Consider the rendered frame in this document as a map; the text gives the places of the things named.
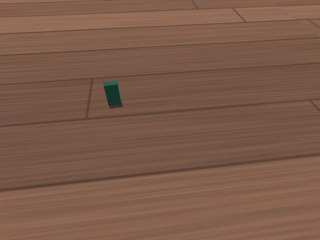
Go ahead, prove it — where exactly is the carton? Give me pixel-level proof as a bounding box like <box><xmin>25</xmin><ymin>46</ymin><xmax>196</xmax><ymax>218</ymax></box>
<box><xmin>103</xmin><ymin>81</ymin><xmax>121</xmax><ymax>106</ymax></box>

